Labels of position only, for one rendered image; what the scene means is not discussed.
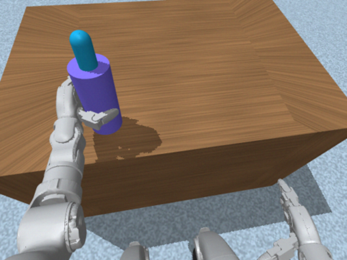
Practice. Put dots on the bottle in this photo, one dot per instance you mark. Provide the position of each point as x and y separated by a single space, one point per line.
92 78

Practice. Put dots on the right robot hand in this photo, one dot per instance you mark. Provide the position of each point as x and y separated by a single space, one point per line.
302 227

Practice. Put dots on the left robot arm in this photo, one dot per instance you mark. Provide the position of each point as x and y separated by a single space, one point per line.
53 226

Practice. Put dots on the right robot arm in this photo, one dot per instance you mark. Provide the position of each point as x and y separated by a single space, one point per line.
314 251

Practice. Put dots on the left robot hand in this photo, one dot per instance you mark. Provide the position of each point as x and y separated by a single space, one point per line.
68 104

